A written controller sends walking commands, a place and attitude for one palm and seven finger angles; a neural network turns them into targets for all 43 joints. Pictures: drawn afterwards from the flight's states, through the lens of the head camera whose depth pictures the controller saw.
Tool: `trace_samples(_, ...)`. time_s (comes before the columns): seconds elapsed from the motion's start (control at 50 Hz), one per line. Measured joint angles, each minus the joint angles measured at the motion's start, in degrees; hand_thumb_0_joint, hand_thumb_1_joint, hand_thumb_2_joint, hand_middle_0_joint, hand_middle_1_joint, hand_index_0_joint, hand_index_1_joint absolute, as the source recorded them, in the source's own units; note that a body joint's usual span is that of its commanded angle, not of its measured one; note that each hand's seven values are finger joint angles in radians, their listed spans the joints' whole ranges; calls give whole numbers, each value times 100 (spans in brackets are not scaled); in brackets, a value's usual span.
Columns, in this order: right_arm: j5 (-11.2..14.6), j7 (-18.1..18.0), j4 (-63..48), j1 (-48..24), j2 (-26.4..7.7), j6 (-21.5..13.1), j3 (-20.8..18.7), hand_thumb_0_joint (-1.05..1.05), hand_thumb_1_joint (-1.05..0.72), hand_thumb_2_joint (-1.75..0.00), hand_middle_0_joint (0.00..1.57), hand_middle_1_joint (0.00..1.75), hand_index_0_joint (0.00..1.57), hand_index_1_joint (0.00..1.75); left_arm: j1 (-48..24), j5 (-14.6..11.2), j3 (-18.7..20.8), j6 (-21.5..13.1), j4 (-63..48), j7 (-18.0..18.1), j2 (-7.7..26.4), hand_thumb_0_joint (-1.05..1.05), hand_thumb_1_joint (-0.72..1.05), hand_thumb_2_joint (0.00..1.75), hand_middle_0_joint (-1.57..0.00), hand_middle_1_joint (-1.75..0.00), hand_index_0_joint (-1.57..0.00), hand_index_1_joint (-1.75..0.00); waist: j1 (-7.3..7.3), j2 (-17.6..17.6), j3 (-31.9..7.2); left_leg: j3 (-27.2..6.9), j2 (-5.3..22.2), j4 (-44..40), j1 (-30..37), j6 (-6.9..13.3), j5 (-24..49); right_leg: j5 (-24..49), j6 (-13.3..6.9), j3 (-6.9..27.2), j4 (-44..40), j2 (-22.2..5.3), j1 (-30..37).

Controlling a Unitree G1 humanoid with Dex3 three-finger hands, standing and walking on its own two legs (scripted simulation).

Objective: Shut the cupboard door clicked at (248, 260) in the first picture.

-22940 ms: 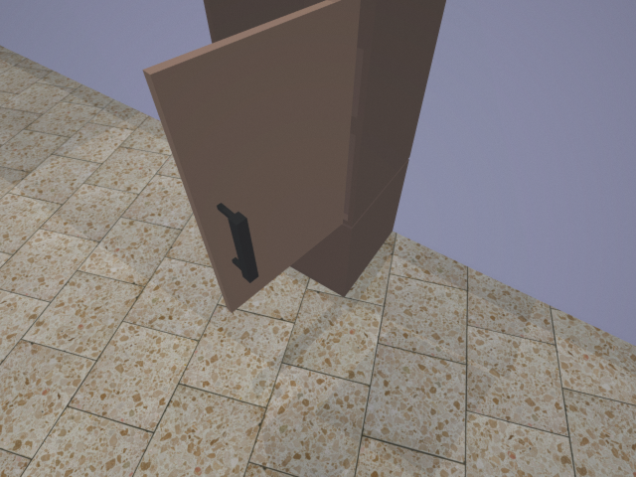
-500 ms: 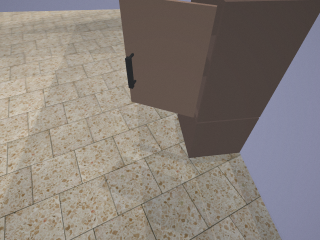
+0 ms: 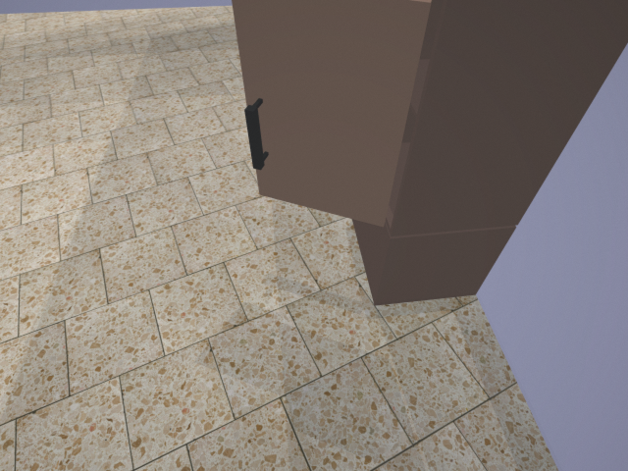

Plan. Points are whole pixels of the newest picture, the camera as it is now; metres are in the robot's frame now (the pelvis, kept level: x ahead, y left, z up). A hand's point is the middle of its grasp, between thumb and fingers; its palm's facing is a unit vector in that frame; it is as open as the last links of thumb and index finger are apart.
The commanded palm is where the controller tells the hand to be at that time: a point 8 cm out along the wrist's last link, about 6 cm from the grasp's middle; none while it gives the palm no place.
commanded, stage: look to check the result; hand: left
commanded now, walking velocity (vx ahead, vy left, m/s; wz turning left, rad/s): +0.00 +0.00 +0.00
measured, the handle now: (258, 134) +0.90 +0.19 -0.10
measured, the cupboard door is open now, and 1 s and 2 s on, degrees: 63 63 63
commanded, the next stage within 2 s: walk to a spot facing it in 0.18 s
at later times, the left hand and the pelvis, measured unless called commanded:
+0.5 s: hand out of the picture +0.01 +0.18 -0.18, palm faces +0.09 -0.97 -0.23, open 7.4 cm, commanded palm none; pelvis +0.01 -0.01 -0.01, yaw +4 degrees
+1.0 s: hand out of the picture +0.06 +0.22 -0.16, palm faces +0.32 -0.89 -0.32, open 7.4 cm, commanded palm none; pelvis +0.00 -0.03 -0.02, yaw +20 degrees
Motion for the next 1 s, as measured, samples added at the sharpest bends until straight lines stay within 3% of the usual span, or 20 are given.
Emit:
trace_samples(0.36, -11, -6, -24, -125, -108, 11, 3, 0, -90, -90, 20, 30, 20, 30, -201, -3, 14, -15, -79, 0, 97, 0, 90, 90, -20, -30, -20, -30, -29, -31, -5, -39, 46, 0, 77, -82, -75, -32, -60, -27, -112, 56, 138)
trace_samples(0.48, -16, 31, -171, -3, -94, 148, -55, 0, -90, -90, 20, 30, 20, 30, -233, 13, 140, 61, -328, 15, 76, 0, 90, 90, -20, -30, -21, -30, -78, 22, 95, -290, 20, 762, -324, -63, -390, -335, -80, -308, 358, 37, -13)
trace_samples(0.56, -18, 85, -315, 23, -74, 313, -155, 0, -90, -90, 20, 30, 20, 30, -229, 87, 232, 105, -524, 8, 100, 0, 90, 90, -20, -30, -21, -30, -55, -54, 258, -285, -44, 2011, -704, -77, -1448, -648, -54, -559, 807, -91, -64)
trace_samples(0.6, -22, 123, -458, 3, -64, 320, -176, 0, -90, -90, 20, 30, 20, 30, -220, 87, 268, 131, -602, -10, 161, 0, 90, 90, -20, -30, -21, -30, -64, -185, 341, -182, -96, 1755, -633, -68, -1216, -848, 18, -639, 1157, -250, -168)
trace_samples(0.62, -39, 144, -559, 8, -97, 282, -182, 0, -90, -90, 20, 30, 20, 30, -208, 66, 280, 152, -650, -26, 177, 0, 90, 90, -20, -30, -21, -30, -76, -183, 351, -203, -107, 1480, -578, 44, -690, -953, 67, -689, 1491, -310, -334)
trace_samples(0.68, -89, 149, -758, -102, -112, 166, -195, 0, -90, -90, 20, 30, 20, 30, -343, 25, 311, 299, -785, -21, 290, 0, 90, 90, -20, -30, -21, -30, -81, -287, 441, -190, -273, 1586, -755, 251, -750, -1447, 191, -276, 3162, -364, -1200)
trace_samples(0.74, -118, 123, -903, -139, -150, 126, -187, 0, -90, -90, 20, 30, 20, 30, -576, 42, 359, 367, -932, -43, 371, 0, 90, 90, -20, -30, -21, -30, -111, -210, 434, -336, -350, 1224, -777, 241, -584, -1180, 252, 32, 3941, -306, -1855)
trace_samples(0.84, -133, 131, -1002, -199, -260, 144, -206, 0, -90, -90, 21, 30, 20, 30, -939, 49, 381, 288, -1324, -96, 455, 0, 90, 90, -20, -30, -20, -30, -129, 31, 403, -740, -379, 608, -776, 199, -97, -851, 349, 276, 3333, -276, -2149)
trace_samples(0.94, -133, 184, -1106, -242, -375, 241, -312, 0, -90, -90, 21, 30, 20, 30, -1152, 44, 354, 239, -1611, -106, 504, 0, 90, 90, -20, -30, -20, -30, -187, 196, 314, -1210, -417, 508, -915, 24, 82, -610, 364, 326, 2087, -148, -1763)
trace_samples(0.98, -92, 204, -1172, -207, -405, 294, -368, 0, -90, -90, 21, 30, 20, 30, -1101, 54, 326, 176, -1739, -114, 552, 0, 90, 90, -20, -30, -20, -30, -172, 139, 202, -1347, -544, 721, -1096, -58, -11, -376, 283, 337, 1086, -170, -1338)
trace_samples(1.0, -70, 215, -1183, -236, -434, 318, -411, 0, -90, -90, 21, 30, 20, 30, -1076, 86, 330, 133, -1769, -101, 551, 0, 90, 90, -20, -30, -20, -30, -126, 115, 189, -1347, -602, 1111, -1280, -113, -471, -103, 229, 339, 946, -201, -1326)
